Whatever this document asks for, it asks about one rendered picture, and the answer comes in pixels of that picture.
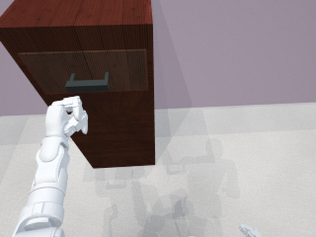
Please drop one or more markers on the cabinet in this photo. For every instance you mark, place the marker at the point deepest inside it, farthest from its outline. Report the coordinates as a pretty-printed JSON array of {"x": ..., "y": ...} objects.
[{"x": 121, "y": 123}]

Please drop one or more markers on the handle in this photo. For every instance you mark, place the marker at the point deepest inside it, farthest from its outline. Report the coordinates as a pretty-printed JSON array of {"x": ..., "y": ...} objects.
[{"x": 80, "y": 86}]

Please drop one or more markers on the robot left forearm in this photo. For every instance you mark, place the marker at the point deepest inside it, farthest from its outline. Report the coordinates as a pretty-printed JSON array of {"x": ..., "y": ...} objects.
[{"x": 44, "y": 208}]

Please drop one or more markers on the left robot upper arm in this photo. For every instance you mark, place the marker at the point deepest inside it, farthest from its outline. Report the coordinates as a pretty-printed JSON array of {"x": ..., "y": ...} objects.
[{"x": 44, "y": 232}]

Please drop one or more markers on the left robot hand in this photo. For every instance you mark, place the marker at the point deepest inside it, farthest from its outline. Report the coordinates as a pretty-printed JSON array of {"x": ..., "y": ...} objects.
[{"x": 59, "y": 123}]

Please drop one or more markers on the right robot hand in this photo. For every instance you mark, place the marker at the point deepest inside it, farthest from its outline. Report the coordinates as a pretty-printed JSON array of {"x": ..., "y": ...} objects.
[{"x": 248, "y": 231}]

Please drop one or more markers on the drawer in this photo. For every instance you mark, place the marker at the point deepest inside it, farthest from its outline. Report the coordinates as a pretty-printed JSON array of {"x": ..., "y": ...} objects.
[{"x": 52, "y": 69}]

